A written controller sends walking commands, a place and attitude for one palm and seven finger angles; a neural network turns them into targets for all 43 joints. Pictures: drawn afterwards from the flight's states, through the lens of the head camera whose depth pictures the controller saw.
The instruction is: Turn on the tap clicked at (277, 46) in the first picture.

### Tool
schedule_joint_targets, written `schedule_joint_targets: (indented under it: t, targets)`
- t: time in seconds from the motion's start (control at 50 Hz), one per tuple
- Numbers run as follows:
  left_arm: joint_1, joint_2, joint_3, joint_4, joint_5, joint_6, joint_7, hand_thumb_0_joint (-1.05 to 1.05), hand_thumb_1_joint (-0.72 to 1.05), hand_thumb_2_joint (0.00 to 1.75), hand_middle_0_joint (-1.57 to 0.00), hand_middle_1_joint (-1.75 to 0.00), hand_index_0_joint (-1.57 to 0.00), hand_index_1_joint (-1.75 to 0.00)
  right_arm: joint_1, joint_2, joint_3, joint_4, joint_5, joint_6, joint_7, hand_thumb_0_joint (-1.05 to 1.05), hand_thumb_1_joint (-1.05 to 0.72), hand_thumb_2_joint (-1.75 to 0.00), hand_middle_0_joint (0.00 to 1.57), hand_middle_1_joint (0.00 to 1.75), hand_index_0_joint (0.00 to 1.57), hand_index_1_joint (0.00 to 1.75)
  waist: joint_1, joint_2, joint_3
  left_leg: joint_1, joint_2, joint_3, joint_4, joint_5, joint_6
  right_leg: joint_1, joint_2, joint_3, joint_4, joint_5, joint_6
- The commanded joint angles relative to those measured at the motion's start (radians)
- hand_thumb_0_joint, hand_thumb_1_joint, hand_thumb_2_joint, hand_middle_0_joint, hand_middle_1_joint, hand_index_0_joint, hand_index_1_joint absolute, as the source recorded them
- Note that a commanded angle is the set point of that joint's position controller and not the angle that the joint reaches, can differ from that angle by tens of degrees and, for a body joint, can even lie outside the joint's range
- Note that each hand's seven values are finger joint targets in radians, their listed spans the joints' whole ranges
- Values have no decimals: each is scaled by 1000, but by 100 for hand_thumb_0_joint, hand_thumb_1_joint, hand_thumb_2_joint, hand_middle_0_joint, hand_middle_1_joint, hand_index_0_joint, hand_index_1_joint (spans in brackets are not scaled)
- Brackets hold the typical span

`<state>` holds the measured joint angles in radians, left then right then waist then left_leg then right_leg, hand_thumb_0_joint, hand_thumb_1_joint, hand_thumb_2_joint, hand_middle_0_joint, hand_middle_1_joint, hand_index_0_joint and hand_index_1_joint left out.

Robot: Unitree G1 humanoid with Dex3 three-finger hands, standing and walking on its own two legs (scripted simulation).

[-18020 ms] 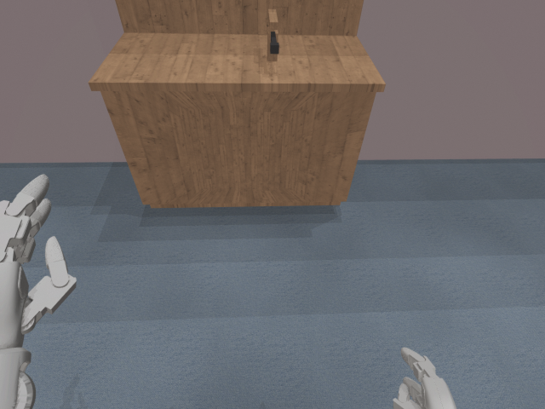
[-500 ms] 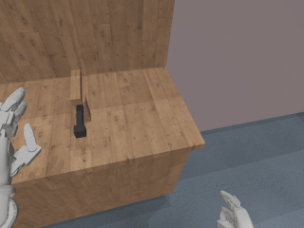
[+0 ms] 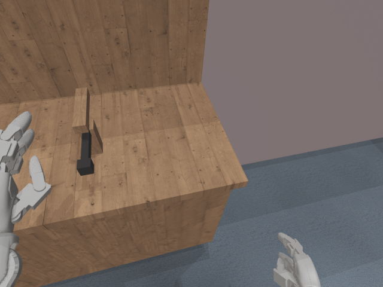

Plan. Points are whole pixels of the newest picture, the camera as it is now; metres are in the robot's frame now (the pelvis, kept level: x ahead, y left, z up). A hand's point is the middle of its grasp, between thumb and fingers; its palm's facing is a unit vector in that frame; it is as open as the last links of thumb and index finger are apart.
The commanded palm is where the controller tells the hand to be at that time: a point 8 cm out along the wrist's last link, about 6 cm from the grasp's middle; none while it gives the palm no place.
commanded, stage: shuffle to correct the standing spot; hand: left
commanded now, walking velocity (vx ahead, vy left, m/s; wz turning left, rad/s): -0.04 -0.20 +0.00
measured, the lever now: (85, 166) +0.34 +0.27 +0.04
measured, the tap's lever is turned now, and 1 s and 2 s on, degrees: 0 0 0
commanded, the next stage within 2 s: come to a stop and stand still in 0.38 s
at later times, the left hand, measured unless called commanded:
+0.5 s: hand (84, 194) +0.22 +0.19 +0.15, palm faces +0.32 -0.86 -0.39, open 7.4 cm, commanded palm +0.16 +0.23 +0.17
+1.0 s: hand (62, 198) +0.21 +0.23 +0.14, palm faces +0.29 -0.88 -0.37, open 7.4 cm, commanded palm +0.16 +0.27 +0.17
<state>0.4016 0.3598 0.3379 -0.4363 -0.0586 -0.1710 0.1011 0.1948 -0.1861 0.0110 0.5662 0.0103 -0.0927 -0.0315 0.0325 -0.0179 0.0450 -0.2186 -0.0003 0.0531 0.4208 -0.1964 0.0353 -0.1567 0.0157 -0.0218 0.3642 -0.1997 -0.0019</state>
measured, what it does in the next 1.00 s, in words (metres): stands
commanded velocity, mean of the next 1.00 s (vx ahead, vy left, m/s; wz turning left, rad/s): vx -0.02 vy -0.08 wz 0.00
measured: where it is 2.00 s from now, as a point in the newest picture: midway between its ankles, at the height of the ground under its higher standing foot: outside the picture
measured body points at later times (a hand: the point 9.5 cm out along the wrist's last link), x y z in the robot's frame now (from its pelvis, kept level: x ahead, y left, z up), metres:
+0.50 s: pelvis +0.00 -0.05 -0.01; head +0.03 -0.04 +0.44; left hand +0.19 +0.24 +0.18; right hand +0.17 -0.29 -0.09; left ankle +0.02 +0.09 -0.74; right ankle +0.00 -0.12 -0.74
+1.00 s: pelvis +0.00 +0.00 +0.00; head +0.02 +0.01 +0.44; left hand +0.19 +0.27 +0.16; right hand +0.17 -0.24 -0.07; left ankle +0.02 +0.09 -0.74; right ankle +0.00 -0.12 -0.74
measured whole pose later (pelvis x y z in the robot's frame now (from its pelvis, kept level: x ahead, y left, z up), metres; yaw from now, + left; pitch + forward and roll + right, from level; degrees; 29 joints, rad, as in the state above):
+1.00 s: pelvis +0.00 +0.00 +0.00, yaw -1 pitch +0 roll -1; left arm 0.47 0.37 0.31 -0.45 -0.06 -0.22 0.07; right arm 0.21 -0.20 0.00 0.57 0.01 -0.14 -0.02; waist 0.02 -0.02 0.04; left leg -0.26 0.01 0.06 0.47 -0.22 0.03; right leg -0.21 0.02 -0.01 0.43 -0.23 -0.01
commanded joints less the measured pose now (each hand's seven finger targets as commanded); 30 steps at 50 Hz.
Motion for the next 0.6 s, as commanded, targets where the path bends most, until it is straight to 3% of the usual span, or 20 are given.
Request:
schedule_joint_targets:
  t: [0.0,0.06,0.12,0.16,0.18,0.26,0.28,0.36,0.38,0.46,0.48,0.56,0.58]
  targets:
    - [-68,169,111,-253,-8,-60,13,0,90,90,-20,-30,-20,-30,-83,-130,-59,-168,7,-46,-7,0,-90,-90,20,30,20,30,-13,91,-161,77,125,-117,-69,182,-24,15,-30,35,-15,137,3]
    - [-38,190,136,-262,-13,-54,10,0,90,90,-20,-30,-20,-30,-84,-127,-60,-168,8,-45,-5,0,-90,-90,20,30,20,30,-12,98,-173,84,135,-109,-45,221,-24,6,-32,32,-10,155,1]
    - [-32,171,120,-268,-20,-50,0,0,90,90,-20,-30,-20,-30,-71,-132,-66,-173,3,-39,-4,0,-90,-90,20,30,20,30,-17,95,-170,64,136,-99,-25,197,-19,0,-33,41,-11,165,1]
    - [-22,202,152,-280,-21,-47,2,0,90,90,-20,-30,-20,-30,-81,-129,-67,-172,5,-42,-8,0,-90,-90,20,30,20,30,-14,110,-173,63,142,-97,-15,192,-19,-7,-38,44,-7,168,-2]
    - [-20,175,127,-275,-24,-46,-2,0,90,90,-20,-30,-20,-30,-71,-132,-65,-171,1,-38,-8,0,-90,-90,20,30,20,30,-20,106,-172,46,135,-97,-17,182,-18,-1,-32,39,-7,163,-2]
    - [0,203,156,-282,-29,-42,-3,0,90,90,-20,-30,-20,-30,-77,-130,-73,-174,6,-44,-15,0,-90,-90,20,30,20,30,-17,86,-167,52,136,-88,12,142,-15,-33,-47,60,-14,165,-7]
    - [-2,179,132,-276,-31,-41,-6,0,90,90,-20,-30,-20,-30,-69,-134,-71,-170,0,-40,-14,0,-90,-90,20,30,20,30,-23,80,-166,42,129,-80,14,110,-15,-37,-46,60,-19,148,-5]
    - [13,205,159,-271,-36,-33,-1,0,90,90,-20,-30,-20,-30,-74,-133,-79,-170,7,-42,-20,0,-90,-90,20,30,20,30,-22,38,-153,35,108,-67,55,45,-17,-74,-68,96,-40,132,-20]
    - [5,187,139,-276,-37,-36,-3,0,90,90,-20,-30,-20,-30,-62,-135,-77,-165,1,-39,-20,0,-90,-90,20,30,20,30,-29,26,-162,35,98,-57,68,40,-16,-76,-73,94,-41,129,-21]
    - [21,220,170,-288,-41,-34,4,0,90,90,-20,-30,-20,-30,-73,-133,-80,-163,4,-45,-28,0,-90,-90,20,30,20,30,-26,47,-157,43,100,-62,83,52,-16,-103,-85,103,-35,133,-26]
    - [23,190,144,-281,-40,-35,4,0,90,90,-20,-30,-20,-30,-65,-135,-76,-160,1,-42,-25,0,-90,-90,20,30,20,30,-30,45,-161,32,92,-60,84,48,-14,-87,-84,101,-36,124,-20]
    - [47,204,162,-270,-35,-34,30,0,90,90,-20,-30,-20,-30,-91,-127,-63,-156,14,-43,-27,0,-90,-90,20,30,20,30,-20,42,-151,27,60,-65,106,6,-13,-82,-124,163,-84,76,-11]
    - [50,187,145,-248,-34,-34,32,0,90,90,-20,-30,-20,-30,-82,-126,-56,-150,9,-40,-26,0,-90,-90,20,30,20,30,-25,5,-143,16,57,-71,103,3,-11,-77,-125,154,-91,55,-9]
